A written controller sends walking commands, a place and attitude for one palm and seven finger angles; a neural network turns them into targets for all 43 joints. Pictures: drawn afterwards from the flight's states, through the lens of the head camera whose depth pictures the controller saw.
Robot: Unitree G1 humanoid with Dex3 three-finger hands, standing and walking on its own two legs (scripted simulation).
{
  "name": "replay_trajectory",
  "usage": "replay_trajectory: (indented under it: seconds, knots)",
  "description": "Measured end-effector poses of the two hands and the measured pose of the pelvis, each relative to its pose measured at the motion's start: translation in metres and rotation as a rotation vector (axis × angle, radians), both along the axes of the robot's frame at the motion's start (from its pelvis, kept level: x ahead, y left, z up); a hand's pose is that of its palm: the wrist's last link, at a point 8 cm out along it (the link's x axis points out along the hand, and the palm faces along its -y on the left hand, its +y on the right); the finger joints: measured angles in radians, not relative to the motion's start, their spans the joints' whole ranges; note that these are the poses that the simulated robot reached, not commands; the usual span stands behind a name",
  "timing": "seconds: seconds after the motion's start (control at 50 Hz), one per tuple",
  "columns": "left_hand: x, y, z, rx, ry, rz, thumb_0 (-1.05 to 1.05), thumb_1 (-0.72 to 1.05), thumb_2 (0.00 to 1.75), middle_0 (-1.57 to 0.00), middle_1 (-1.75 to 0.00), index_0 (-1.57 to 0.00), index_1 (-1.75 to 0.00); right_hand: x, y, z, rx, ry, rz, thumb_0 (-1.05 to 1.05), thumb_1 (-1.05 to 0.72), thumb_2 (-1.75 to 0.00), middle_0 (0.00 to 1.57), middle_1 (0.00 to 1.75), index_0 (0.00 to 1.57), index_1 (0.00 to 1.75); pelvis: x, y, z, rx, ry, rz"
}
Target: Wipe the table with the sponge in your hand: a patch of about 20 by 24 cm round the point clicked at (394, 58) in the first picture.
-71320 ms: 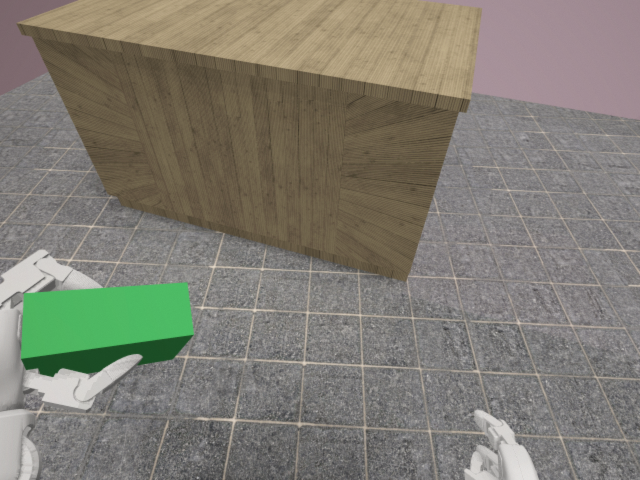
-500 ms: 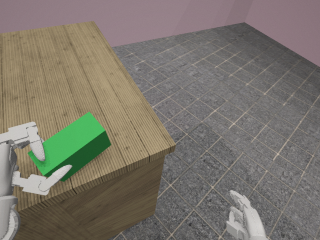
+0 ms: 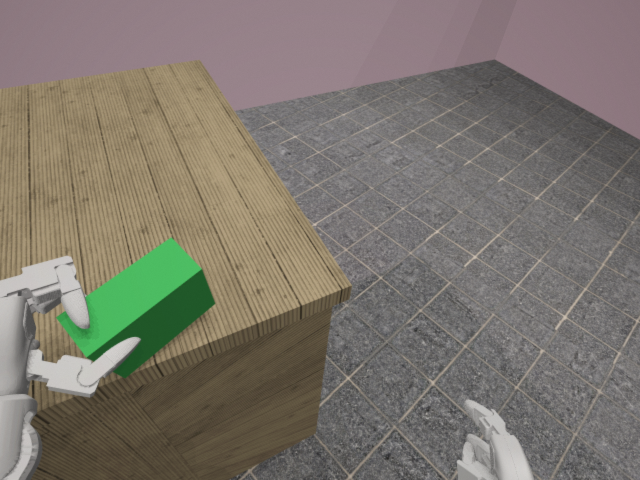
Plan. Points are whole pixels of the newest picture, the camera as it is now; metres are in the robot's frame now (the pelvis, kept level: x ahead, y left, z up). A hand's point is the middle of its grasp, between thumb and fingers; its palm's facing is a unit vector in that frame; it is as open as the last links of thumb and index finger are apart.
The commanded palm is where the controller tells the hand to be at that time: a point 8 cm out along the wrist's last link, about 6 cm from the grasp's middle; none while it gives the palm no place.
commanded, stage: look again from close up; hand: left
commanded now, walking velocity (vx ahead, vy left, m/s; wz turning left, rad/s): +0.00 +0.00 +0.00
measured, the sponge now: (164, 296) +0.27 +0.21 +0.11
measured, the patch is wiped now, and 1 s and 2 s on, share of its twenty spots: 0.75 0.75 0.75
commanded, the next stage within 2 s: turn the palm down, sponge in hand in 0.08 s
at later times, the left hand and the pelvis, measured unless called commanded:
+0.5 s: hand (133, 319) +0.22 +0.20 +0.15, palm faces +0.27 -0.74 -0.61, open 6.9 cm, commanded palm +0.17 +0.26 +0.20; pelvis -0.01 -0.03 -0.01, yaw +0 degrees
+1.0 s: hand (128, 272) +0.24 +0.20 +0.20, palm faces +0.37 -0.48 -0.79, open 6.9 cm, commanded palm +0.19 +0.24 +0.23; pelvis +0.02 -0.07 -0.01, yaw +1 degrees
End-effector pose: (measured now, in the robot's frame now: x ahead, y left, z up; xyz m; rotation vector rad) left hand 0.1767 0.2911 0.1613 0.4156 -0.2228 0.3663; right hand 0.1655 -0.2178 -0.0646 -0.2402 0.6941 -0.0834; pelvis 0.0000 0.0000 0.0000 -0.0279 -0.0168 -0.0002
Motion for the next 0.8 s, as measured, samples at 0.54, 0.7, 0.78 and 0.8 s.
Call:
replay_trajectory:
  seconds: [0.54, 0.7, 0.78, 0.8]
  knots:
    - [0.005, -0.053, 0.028, 0.274, 0.154, -0.012, -0.03, -0.34, 1.04, -0.84, -1.53, -1.21, -1.60, 0.019, -0.039, -0.015, 0.031, -0.004, 0.089, 0.01, -0.90, -0.90, 0.20, 0.30, 0.20, 0.30, -0.007, -0.040, -0.007, 0.039, -0.027, 0.010]
    - [-0.007, -0.027, 0.063, 0.351, 0.115, 0.264, -0.03, -0.34, 1.04, -0.84, -1.53, -1.21, -1.60, 0.030, -0.063, -0.026, 0.019, 0.052, 0.088, 0.01, -0.90, -0.90, 0.20, 0.30, 0.20, 0.30, -0.001, -0.065, -0.008, 0.033, -0.031, 0.040]
    - [0.004, -0.033, 0.049, 0.372, 0.302, 0.236, -0.03, -0.34, 1.04, -0.84, -1.53, -1.21, -1.60, 0.038, -0.075, -0.031, 0.027, 0.036, 0.050, 0.01, -0.90, -0.90, 0.20, 0.30, 0.20, 0.30, 0.004, -0.069, -0.009, 0.037, -0.032, 0.040]
    - [0.009, -0.038, 0.044, 0.383, 0.337, 0.208, -0.03, -0.34, 1.04, -0.84, -1.53, -1.21, -1.60, 0.040, -0.077, -0.032, 0.026, 0.031, 0.041, 0.01, -0.90, -0.90, 0.20, 0.30, 0.20, 0.30, 0.005, -0.069, -0.009, 0.038, -0.031, 0.038]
